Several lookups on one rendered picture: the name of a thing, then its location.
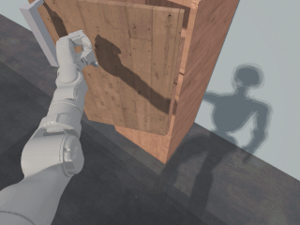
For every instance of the robot left hand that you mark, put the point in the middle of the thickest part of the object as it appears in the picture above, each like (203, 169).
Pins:
(66, 53)

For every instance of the robot left forearm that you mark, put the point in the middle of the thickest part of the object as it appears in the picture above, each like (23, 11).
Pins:
(66, 109)

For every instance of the left robot upper arm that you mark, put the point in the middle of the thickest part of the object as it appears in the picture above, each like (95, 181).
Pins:
(48, 163)

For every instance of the handle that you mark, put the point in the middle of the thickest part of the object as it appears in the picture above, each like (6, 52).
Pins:
(37, 26)

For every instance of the cupboard door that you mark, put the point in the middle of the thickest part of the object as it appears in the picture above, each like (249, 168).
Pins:
(136, 47)

